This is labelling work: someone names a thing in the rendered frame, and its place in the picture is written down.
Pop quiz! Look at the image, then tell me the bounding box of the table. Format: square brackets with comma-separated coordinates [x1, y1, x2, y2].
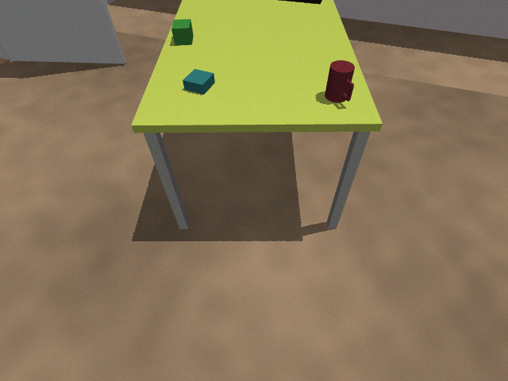
[131, 0, 383, 229]

